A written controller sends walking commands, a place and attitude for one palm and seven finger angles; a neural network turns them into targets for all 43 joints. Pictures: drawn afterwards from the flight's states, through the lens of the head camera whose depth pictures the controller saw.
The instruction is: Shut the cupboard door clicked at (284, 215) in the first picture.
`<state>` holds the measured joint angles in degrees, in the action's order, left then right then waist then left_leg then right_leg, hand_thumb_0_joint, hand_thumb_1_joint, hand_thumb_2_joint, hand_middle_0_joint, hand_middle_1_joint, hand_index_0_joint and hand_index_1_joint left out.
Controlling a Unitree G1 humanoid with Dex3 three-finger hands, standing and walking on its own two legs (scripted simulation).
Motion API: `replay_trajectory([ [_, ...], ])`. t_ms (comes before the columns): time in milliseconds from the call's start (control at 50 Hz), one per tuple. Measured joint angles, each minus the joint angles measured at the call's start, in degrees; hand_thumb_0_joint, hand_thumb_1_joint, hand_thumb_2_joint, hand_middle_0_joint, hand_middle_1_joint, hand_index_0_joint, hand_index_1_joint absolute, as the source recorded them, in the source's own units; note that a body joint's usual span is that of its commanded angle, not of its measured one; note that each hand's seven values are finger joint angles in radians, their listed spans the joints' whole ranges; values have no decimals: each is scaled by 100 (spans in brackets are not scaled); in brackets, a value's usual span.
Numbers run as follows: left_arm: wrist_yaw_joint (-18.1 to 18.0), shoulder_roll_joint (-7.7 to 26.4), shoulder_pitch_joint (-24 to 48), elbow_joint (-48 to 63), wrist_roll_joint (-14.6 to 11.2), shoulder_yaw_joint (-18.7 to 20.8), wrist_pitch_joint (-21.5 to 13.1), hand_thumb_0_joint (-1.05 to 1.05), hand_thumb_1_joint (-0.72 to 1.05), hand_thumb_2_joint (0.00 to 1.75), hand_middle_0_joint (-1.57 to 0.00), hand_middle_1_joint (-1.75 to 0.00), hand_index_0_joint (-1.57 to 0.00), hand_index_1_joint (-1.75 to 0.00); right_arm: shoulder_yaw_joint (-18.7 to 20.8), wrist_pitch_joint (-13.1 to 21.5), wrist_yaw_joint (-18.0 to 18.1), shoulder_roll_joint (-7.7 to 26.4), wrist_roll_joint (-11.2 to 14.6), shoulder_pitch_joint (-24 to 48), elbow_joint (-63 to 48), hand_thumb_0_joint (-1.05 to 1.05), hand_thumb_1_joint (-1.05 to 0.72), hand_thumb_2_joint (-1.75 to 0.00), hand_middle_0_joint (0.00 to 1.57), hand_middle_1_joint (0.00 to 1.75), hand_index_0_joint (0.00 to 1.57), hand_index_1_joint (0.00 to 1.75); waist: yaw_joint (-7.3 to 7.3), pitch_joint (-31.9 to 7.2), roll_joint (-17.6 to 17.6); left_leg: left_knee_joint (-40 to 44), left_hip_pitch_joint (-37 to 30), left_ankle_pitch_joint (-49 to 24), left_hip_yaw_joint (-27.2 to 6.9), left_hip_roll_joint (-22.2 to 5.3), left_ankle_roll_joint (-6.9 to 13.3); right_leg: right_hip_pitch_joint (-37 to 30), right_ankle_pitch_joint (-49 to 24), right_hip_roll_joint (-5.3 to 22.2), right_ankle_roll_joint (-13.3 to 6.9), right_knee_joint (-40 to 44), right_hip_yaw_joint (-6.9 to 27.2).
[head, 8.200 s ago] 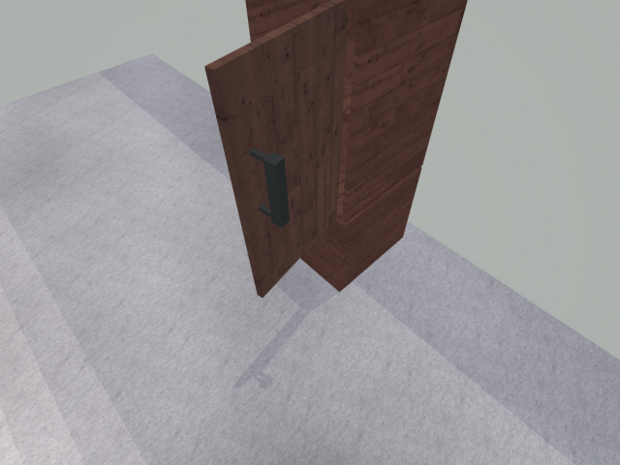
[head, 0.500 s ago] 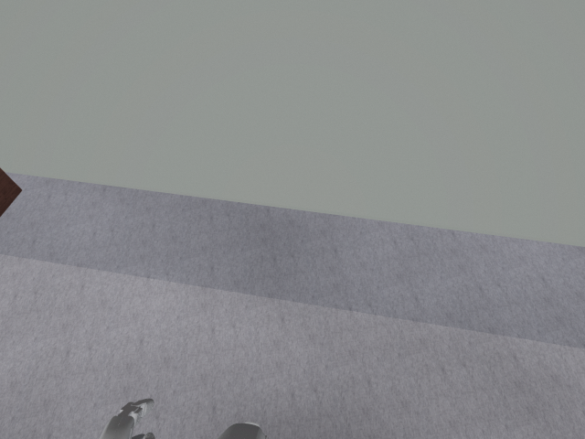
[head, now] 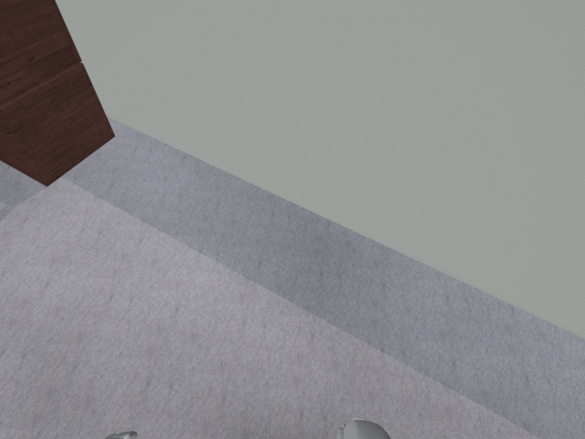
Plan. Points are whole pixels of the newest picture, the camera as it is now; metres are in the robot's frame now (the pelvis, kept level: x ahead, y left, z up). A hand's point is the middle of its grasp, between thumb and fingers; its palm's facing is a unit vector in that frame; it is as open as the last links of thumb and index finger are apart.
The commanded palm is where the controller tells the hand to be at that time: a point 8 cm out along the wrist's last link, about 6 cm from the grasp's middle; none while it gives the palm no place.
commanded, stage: walk to a spot facing it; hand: left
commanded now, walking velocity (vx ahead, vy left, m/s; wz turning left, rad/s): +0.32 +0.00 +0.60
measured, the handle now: out of the picture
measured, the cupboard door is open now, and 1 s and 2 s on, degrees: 100 100 100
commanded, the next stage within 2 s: turn to face it in 1.86 s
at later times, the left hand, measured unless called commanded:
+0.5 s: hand out of the picture +0.08 +0.14 -0.16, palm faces +0.39 -0.89 -0.23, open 7.3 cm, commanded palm none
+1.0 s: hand (157, 286) +0.37 +0.27 -0.16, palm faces +0.44 -0.89 -0.16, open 7.4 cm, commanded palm none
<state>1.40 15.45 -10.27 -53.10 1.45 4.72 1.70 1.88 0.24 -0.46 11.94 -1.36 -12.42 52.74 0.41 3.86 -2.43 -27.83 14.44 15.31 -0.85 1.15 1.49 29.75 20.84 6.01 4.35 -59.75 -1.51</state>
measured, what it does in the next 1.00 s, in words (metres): walks ahead, turning left: right foot, then left foot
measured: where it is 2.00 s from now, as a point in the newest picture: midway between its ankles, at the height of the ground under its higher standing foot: (219, 262)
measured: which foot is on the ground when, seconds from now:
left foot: down 0.00-0.18, up 0.20-0.62, down 0.64-1.00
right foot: up 0.00-0.16, down 0.18-0.64, up 0.66-1.00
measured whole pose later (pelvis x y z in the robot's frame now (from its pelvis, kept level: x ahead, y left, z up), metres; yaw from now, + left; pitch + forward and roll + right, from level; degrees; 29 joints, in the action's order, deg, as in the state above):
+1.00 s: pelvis +0.35 +0.06 +0.00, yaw +27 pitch +0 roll +1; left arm 2.0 10.9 -7.1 -55.1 1.7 2.9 -0.7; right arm 2.2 3.1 0.5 11.2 -1.3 -19.1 60.3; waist -1.1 2.1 -2.6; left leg -19.6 4.5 15.6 3.8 2.3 2.4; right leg 30.6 9.6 7.8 2.7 -42.9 -3.8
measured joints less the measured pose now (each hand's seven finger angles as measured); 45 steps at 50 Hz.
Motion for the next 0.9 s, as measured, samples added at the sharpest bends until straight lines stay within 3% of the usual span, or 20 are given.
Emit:
replay_trajectory([
  [80,47,-26,160,104,-8,-26,-46,1,91,90,-20,-30,-20,-30,25,-10,-26,-34,-6,-263,202,0,-90,-90,20,30,21,30,-93,-51,135,242,-226,-2,-255,-22,-86,-152,-125,-46,40,1057,21],
  [160,89,-64,298,213,-13,-60,-148,1,91,90,-20,-30,-20,-30,90,-79,-38,-9,0,-454,369,0,-90,-90,20,30,21,30,-202,-71,252,-56,-281,329,-511,-50,-248,-711,-316,-226,47,2338,-108],
  [200,72,-121,332,273,9,-78,-299,1,91,90,-20,-30,-20,-30,139,-118,-30,50,44,-520,452,1,-90,-90,20,30,21,30,-210,-75,326,-869,-26,925,-570,-44,-229,-966,-610,-266,-223,2677,-234],
  [240,-2,-258,316,305,9,-125,-390,0,91,90,-20,-30,-20,-30,191,-198,-46,136,35,-462,555,1,-90,-90,20,30,21,30,-234,-20,401,-2275,494,1347,-334,-85,-211,-1154,-456,-194,-413,2543,-487],
  [280,-67,-389,182,281,4,-159,-455,0,90,90,-20,-30,-20,-30,236,-247,-100,215,-1,-342,607,1,-90,-90,20,30,20,30,-221,-20,398,-3329,1017,1021,-39,-195,-243,-1471,-350,-113,-452,2765,-698],
  [320,-100,-492,-3,173,-2,-188,-511,0,90,90,-20,-30,-20,-30,273,-268,-153,268,-15,-185,570,1,-90,-90,20,30,20,30,-224,-42,364,-3733,1434,551,181,-343,-309,-1807,-406,-53,-427,3144,-904],
  [380,-160,-566,-296,-61,-9,-184,-583,0,91,90,-20,-30,-21,-30,293,-259,-212,291,-16,86,426,1,-91,-90,19,30,20,30,-197,-47,262,-3556,1848,75,368,-498,-382,-2266,-457,10,-406,3663,-1213],
  [460,-184,-499,-693,-375,3,-197,-635,0,93,90,-20,-30,-21,-30,260,-235,-265,301,-19,543,244,1,-91,-90,19,30,20,30,-32,46,177,-2730,2062,-277,502,-563,-341,-2751,-377,36,-328,4042,-1559],
  [540,-177,-455,-1113,-663,17,-235,-593,0,92,90,-20,-30,-20,-30,176,-189,-304,285,-22,1038,75,1,-91,-90,19,30,20,30,193,189,145,-1691,1871,-310,695,-507,-186,-3137,-86,82,-168,4060,-1799],
  [600,-151,-412,-1439,-863,3,-247,-520,0,92,90,-20,-30,-20,-30,92,-66,-280,216,-29,1281,-77,1,-91,-90,19,30,20,30,309,241,40,-1048,1433,-97,932,-277,37,-3290,349,304,15,3630,-1895],
  [640,-100,-474,-1703,-962,-32,-259,-431,0,91,90,-20,-30,-20,-30,22,87,-251,250,-64,1303,-236,1,-91,-90,19,30,20,30,321,125,203,-614,1023,-305,890,-258,330,-2835,634,458,-1,2248,-1742],
  [660,-75,-453,-1671,-1000,-47,-262,-343,1,91,90,-20,-30,-20,-30,28,173,-185,205,-48,1306,-277,0,-91,-90,19,30,20,30,281,161,189,-885,1098,-357,864,-228,406,-2397,706,496,-52,1182,-1351],
  [700,-90,-362,-1428,-992,-53,-224,-220,1,91,90,-20,-30,-20,-30,-18,261,-83,78,-7,1185,-259,0,-91,-90,19,30,20,30,320,254,57,-1156,1026,-89,853,-139,377,-1500,618,395,-134,-517,-582],
  [720,-101,-333,-1276,-961,-40,-200,-200,1,91,90,-20,-30,-20,-30,-45,268,-45,22,5,1073,-211,0,-91,-90,19,30,20,30,339,256,19,-1090,910,-8,829,-101,341,-1109,451,355,-146,-987,-385],
  [780,-76,-346,-815,-759,16,-154,-216,1,91,90,-20,-30,-20,-30,-105,257,32,-123,16,672,54,0,-91,-90,19,30,20,30,330,200,23,-565,443,-65,697,-7,246,-288,-35,355,-147,-1069,-173],
  [900,1,-488,-160,-359,35,-153,-256,1,91,90,-20,-30,-20,-30,52,295,116,-95,49,-102,470,-2,-95,-90,20,30,21,30,89,-62,28,468,-450,-179,535,120,237,359,-850,355,-126,353,-92],
])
